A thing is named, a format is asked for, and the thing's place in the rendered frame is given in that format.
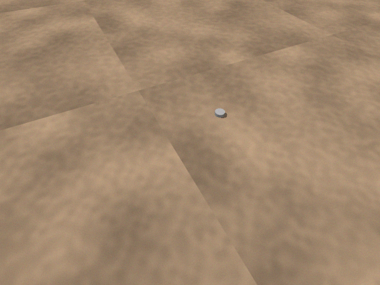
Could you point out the tin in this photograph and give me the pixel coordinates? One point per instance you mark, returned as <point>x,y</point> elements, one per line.
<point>219,112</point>

